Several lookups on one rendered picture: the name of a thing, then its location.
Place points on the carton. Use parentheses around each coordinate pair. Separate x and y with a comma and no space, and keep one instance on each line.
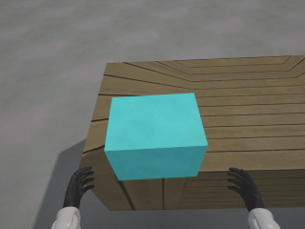
(155,136)

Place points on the robot right hand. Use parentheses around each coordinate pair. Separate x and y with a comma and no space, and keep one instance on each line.
(248,189)

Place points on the robot left hand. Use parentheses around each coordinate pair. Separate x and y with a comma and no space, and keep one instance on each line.
(75,190)

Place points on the robot left forearm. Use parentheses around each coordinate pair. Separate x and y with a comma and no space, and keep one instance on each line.
(67,218)

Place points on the pedestal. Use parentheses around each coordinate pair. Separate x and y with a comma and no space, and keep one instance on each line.
(252,111)

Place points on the robot right forearm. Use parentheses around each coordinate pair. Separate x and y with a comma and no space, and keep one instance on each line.
(260,218)

